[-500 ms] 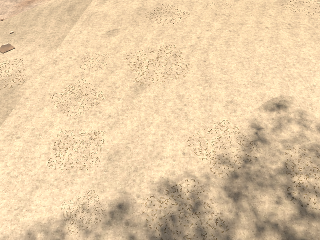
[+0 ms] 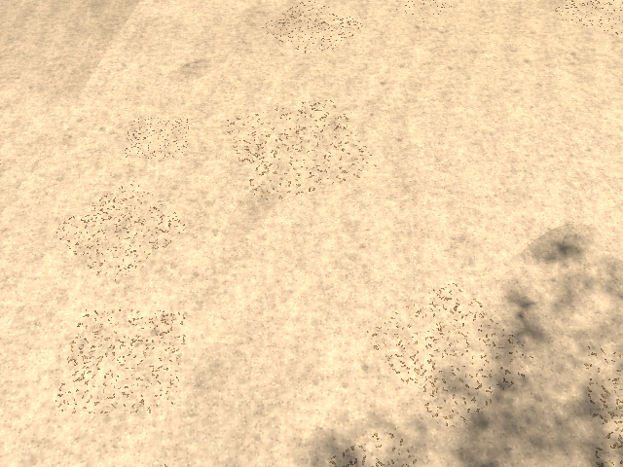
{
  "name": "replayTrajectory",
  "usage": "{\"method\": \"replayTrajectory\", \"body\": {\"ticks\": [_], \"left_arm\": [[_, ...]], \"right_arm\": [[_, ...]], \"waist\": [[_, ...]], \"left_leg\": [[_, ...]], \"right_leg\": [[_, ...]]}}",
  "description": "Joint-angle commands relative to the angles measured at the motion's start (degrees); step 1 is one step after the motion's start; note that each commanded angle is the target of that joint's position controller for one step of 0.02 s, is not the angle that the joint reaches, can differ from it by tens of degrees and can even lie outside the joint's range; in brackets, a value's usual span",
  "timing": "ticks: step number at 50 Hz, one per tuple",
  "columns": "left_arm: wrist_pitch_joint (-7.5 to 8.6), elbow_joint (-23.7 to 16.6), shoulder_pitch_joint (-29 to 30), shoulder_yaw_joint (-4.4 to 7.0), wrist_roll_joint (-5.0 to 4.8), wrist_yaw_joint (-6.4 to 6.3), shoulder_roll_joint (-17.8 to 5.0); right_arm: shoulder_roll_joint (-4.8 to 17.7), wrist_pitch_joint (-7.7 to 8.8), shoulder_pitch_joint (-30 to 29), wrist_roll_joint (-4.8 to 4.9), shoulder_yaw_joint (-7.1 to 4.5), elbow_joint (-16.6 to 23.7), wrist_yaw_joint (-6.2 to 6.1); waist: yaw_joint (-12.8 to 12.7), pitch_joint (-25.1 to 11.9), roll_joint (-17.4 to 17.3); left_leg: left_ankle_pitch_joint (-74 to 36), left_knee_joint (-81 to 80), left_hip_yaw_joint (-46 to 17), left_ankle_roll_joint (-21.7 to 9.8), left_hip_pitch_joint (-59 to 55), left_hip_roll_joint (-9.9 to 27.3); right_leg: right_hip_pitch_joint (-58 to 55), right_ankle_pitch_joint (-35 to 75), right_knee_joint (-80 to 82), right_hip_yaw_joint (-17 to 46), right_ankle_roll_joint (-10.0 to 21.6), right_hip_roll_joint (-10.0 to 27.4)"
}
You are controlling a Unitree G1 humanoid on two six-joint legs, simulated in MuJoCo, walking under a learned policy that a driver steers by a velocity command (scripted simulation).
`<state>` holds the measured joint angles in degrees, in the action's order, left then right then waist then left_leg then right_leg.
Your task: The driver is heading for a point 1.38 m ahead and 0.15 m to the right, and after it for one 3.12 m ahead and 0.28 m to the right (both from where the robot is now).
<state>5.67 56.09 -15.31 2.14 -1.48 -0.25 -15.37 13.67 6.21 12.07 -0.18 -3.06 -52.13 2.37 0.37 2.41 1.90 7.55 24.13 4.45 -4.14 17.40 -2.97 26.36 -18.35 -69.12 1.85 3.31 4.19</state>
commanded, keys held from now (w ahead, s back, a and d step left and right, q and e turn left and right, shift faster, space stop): w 1.00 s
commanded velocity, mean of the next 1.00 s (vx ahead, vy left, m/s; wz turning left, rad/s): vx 0.50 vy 0.00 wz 0.00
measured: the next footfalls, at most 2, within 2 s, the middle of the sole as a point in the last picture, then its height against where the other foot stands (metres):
right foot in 0.40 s outside the picture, level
left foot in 0.94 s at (279, 362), level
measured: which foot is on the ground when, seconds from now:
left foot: down 0.00-0.40, up 0.42-0.92, down 0.94-1.00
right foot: up 0.00-0.38, down 0.40-0.94, up 0.96-1.00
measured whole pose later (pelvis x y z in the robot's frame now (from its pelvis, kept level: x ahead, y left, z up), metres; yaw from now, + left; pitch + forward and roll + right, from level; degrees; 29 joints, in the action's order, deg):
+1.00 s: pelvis +0.57 -0.01 -0.01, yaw +0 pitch +2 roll -1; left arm 3.8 58.1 -21.1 3.1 -0.8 -0.2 -14.9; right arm 14.3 5.9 2.4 0.5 -3.1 -47.9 2.1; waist -2.6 2.0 0.2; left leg 7.5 33.0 3.0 -3.5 27.8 0.5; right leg 7.6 -29.3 -49.1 0.9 0.8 0.5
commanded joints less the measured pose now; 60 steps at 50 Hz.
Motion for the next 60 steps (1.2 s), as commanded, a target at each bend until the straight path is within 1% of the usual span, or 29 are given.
{"method": "replayTrajectory", "body": {"ticks": [1,6,10,14,17,18,19,20,21,22,23,24,25,26,28,31,37,42,45,46,47,48,49,50,51,52,53,56,60], "left_arm": [[-1.06,-1.70,-5.04,0.99,0.30,-0.42,-2.39],[-1.07,-5.66,6.28,1.46,1.30,-0.26,-3.13],[-0.39,-7.85,14.66,0.87,0.86,0.53,-1.99],[0.05,-10.38,20.01,0.59,0.37,1.78,-2.57],[0.63,-10.81,17.80,1.23,0.25,2.55,-4.65],[0.78,-9.79,13.48,2.00,0.29,2.52,-6.04],[0.79,-6.80,4.16,3.48,0.40,2.21,-8.52],[0.69,-4.37,-6.95,4.85,1.08,1.65,-13.00],[0.23,-2.82,-11.29,5.81,1.30,1.81,-17.37],[0.28,-3.11,-10.61,4.13,0.87,1.90,-11.53],[0.46,-4.26,-5.44,3.30,0.80,1.70,-8.85],[0.53,-5.50,-0.64,2.73,1.13,1.65,-7.21],[0.60,-5.93,2.38,2.24,1.58,1.84,-5.53],[0.77,-5.84,3.47,1.77,2.14,1.96,-4.17],[0.99,-4.93,2.63,1.86,1.92,2.09,-4.45],[1.10,-3.68,0.19,2.51,1.70,1.20,-6.91],[0.23,-1.92,-4.74,2.51,0.94,0.06,-7.57],[-1.07,0.37,-8.83,2.93,0.46,-0.21,-8.18],[-1.86,0.18,-6.88,3.49,0.33,-0.50,-9.46],[-2.19,-0.15,-5.52,3.40,0.37,-0.52,-9.30],[-2.37,-0.76,-5.42,2.73,0.81,-0.58,-7.65],[-1.73,-2.15,-10.49,1.13,1.54,-0.26,-2.65],[-0.27,-1.33,-12.78,0.04,1.22,0.18,0.33],[0.76,-2.27,-7.19,1.71,-0.51,0.50,-5.99],[1.24,-3.54,-2.82,2.03,-1.41,0.44,-7.30],[1.08,-3.62,-0.81,2.22,-1.02,0.00,-7.03],[0.31,-3.35,-1.06,2.62,-0.53,-0.33,-6.22],[-2.10,-2.53,-3.68,2.58,-0.60,-0.45,-2.70],[-2.56,-4.70,1.57,3.15,0.03,-0.37,-2.94]], "right_arm": [[5.54,1.27,-0.06,-0.01,-0.90,1.87,-0.06],[8.21,0.57,4.82,0.15,-1.43,0.15,-1.98],[9.21,0.09,8.88,0.85,-1.52,-1.33,-2.58],[9.63,-1.02,12.26,1.19,-1.85,-3.30,-2.72],[10.75,-1.97,11.09,1.32,-2.40,-3.36,-3.00],[11.12,-2.29,9.61,1.32,-2.46,-2.98,-3.03],[9.90,-2.61,8.95,1.08,-1.98,-2.60,-3.03],[7.89,-2.57,9.55,0.16,-0.92,-1.13,-3.08],[-0.30,-1.14,16.80,0.14,1.38,-0.82,-2.26],[5.28,0.29,13.65,1.59,0.27,-1.45,-2.09],[8.91,1.22,7.98,3.00,-0.69,0.37,-1.94],[9.00,1.47,4.70,2.85,-0.67,1.12,-2.31],[8.60,1.19,2.95,1.85,-1.04,1.32,-2.67],[7.87,0.47,3.95,1.44,-1.30,1.22,-2.75],[5.34,-0.93,5.52,1.30,-1.08,0.93,-2.79],[5.05,-1.79,0.93,0.69,-1.12,2.72,-3.02],[3.47,-1.21,-10.83,0.91,-0.42,5.98,-2.10],[4.14,-0.57,-17.35,1.48,-0.11,8.81,-0.47],[6.67,-0.12,-13.12,1.46,-1.05,8.39,0.08],[8.32,-0.09,-6.64,1.29,-2.08,6.50,-0.07],[11.32,-0.16,3.58,1.04,-3.55,3.41,-0.54],[16.96,-0.34,12.10,-0.27,-4.89,1.85,-0.97],[15.91,-0.58,14.02,0.31,-4.34,1.08,-0.62],[11.70,-0.42,11.06,0.92,-3.03,1.42,-0.64],[9.73,-0.33,5.84,0.89,-2.45,2.60,-0.88],[7.91,-0.22,1.62,0.42,-1.88,3.32,-0.91],[6.21,0.11,-0.81,-0.17,-1.43,3.46,-0.77],[5.66,0.85,-0.93,-0.76,-1.44,2.00,-0.84],[7.42,0.99,1.55,-1.07,-1.99,0.41,-2.26]], "waist": [[-2.41,-2.89,-5.21],[-0.20,0.56,-4.32],[2.68,1.63,-4.56],[3.96,2.98,-4.82],[1.48,1.04,-6.37],[-1.26,-1.69,-7.06],[-5.48,-7.33,-6.31],[-8.95,-16.13,-0.91],[-5.06,-23.31,14.83],[-7.03,-23.19,10.44],[-6.43,-14.62,7.78],[-4.72,-10.38,2.87],[-3.13,-6.77,0.81],[-1.15,-5.92,1.80],[0.33,-4.66,2.21],[0.09,-1.85,0.76],[-3.36,0.73,1.17],[-4.77,2.77,1.65],[-1.15,-0.14,3.29],[2.54,-3.99,3.28],[6.57,-10.61,1.74],[6.24,-20.15,-8.94],[5.47,-25.81,-17.54],[6.06,-18.96,-12.89],[4.94,-11.72,-9.86],[3.19,-7.79,-5.89],[1.21,-5.16,-6.06],[-1.27,-3.22,-7.18],[-0.65,-0.64,-5.16]], "left_leg": [[-3.59,-16.93,-16.32,-10.23,-4.12,15.70],[-5.13,-19.33,-11.48,-9.37,-6.83,14.49],[-5.14,-19.04,-7.76,-7.57,-9.01,13.26],[-6.70,-15.47,-8.27,-7.16,-17.66,16.58],[-15.82,-10.36,-8.81,-5.68,-21.96,18.44],[-25.63,-5.18,-7.62,-4.77,-21.82,17.41],[-31.97,5.49,-5.23,-3.30,-19.10,14.25],[-19.91,23.24,-2.46,-1.15,-7.58,10.75],[17.21,43.74,-3.07,2.89,16.63,-0.47],[25.03,51.65,-11.45,1.94,23.70,1.10],[20.69,52.87,-10.90,0.77,27.82,4.27],[15.08,50.48,-9.22,0.56,25.98,7.55],[11.60,46.70,-8.57,0.82,23.49,9.38],[9.30,44.35,-8.99,0.85,19.70,10.93],[7.86,40.92,-8.46,1.42,17.06,11.62],[2.01,33.31,-7.82,3.19,21.46,12.24],[-13.29,13.51,-4.78,3.88,20.33,9.53],[-9.59,6.60,-4.82,2.13,21.72,8.12],[-3.69,4.67,-3.17,-0.23,13.65,5.70],[-3.71,3.68,-1.40,-1.52,4.55,3.70],[-5.20,5.22,-2.86,-3.52,-10.59,4.92],[-2.01,5.40,-23.93,-10.81,-33.79,19.45],[6.89,-4.43,-45.33,-15.54,-41.69,26.11],[11.75,-6.26,-41.25,-12.52,-36.99,24.02],[8.83,-7.44,-32.57,-10.16,-28.29,22.75],[4.48,-9.42,-26.07,-8.83,-19.70,20.78],[1.34,-11.60,-20.85,-7.72,-13.34,18.80],[-3.04,-16.10,-12.67,-7.36,-6.62,16.94],[-9.24,-17.81,-5.72,-6.74,-9.07,16.67]], "right_leg": [[5.36,3.37,3.44,2.37,-0.32,5.04],[13.57,18.40,20.15,1.25,-2.70,5.09],[10.36,26.10,32.64,-1.65,-2.97,2.22],[12.62,21.94,37.99,-1.26,-1.73,1.33],[7.69,15.21,40.33,-2.29,0.44,-0.35],[0.89,14.07,41.24,-4.04,1.49,-2.25],[-11.60,14.76,41.63,-5.30,3.09,-3.86],[-29.66,15.40,39.90,5.34,6.88,5.60],[-49.71,4.46,46.37,33.56,16.49,18.53],[-49.71,-1.77,51.83,39.70,15.62,18.10],[-42.66,0.74,52.33,30.68,12.62,16.21],[-34.34,6.66,53.40,23.42,11.06,14.09],[-26.83,11.86,55.12,18.41,10.28,12.02],[-22.39,14.30,56.80,15.02,9.60,10.40],[-18.40,16.59,59.74,11.56,10.17,9.27],[-17.59,20.27,62.29,7.95,10.84,9.24],[-19.69,19.87,63.30,1.26,7.93,6.30],[-28.66,21.07,59.49,1.76,7.36,10.16],[-31.64,34.16,53.14,1.46,5.69,11.20],[-30.60,42.96,45.64,-0.36,4.54,9.29],[-24.24,41.98,33.31,-2.67,2.75,6.12],[-3.70,21.92,10.89,-5.39,-0.71,-0.64],[9.45,-15.02,-1.44,1.19,-1.93,-7.68],[15.94,-14.11,-6.91,5.01,-0.75,-4.04],[17.70,-8.58,-6.29,3.59,0.14,-1.09],[15.04,-3.36,-3.21,2.65,0.13,1.50],[11.68,-0.04,0.02,2.98,0.05,3.32],[7.40,4.37,3.52,3.88,-0.38,4.38],[14.48,15.42,12.65,6.08,-1.44,3.22]]}}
